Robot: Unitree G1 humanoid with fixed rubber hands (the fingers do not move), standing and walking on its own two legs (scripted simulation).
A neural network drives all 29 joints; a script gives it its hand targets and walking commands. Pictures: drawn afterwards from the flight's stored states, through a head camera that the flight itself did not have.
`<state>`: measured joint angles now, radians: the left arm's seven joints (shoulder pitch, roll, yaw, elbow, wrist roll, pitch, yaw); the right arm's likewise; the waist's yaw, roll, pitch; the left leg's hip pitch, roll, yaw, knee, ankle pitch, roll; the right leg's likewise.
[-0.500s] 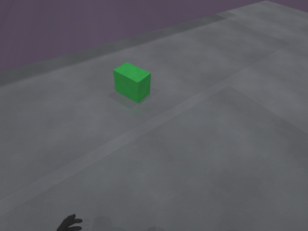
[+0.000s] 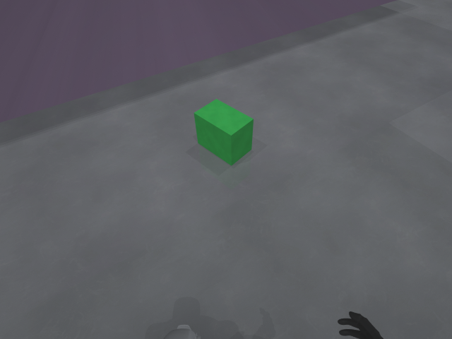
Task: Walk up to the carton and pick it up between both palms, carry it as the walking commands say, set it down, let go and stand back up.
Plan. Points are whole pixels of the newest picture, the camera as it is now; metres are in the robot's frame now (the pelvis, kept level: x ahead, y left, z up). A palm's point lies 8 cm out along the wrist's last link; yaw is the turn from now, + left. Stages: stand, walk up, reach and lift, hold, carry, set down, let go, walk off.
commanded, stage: walk up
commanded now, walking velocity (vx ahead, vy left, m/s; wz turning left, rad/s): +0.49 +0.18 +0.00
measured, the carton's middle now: (223, 131) +1.36 +0.11 -0.65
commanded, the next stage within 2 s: none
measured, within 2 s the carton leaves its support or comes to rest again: neither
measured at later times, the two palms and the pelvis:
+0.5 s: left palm (133, 216) +0.41 +0.26 -0.09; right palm (362, 313) +0.22 -0.23 -0.11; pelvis +0.21 +0.03 -0.01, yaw +0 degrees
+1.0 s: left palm (117, 246) +0.35 +0.29 -0.13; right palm (309, 165) +0.60 -0.19 -0.10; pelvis +0.42 +0.04 -0.01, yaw +0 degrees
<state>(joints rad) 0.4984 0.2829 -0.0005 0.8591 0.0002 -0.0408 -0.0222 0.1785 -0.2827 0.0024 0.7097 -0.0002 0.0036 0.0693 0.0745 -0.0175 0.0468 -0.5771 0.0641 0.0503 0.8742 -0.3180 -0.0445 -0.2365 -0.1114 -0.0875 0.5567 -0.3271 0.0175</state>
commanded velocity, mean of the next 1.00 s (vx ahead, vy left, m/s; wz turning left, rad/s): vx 0.49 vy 0.12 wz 0.00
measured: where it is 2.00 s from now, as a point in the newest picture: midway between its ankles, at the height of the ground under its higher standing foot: (229, 227)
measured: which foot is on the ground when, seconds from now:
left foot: up 0.00-0.12, down 0.14-0.56, up 0.58-1.00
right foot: down 0.00-0.12, up 0.14-0.54, down 0.56-1.00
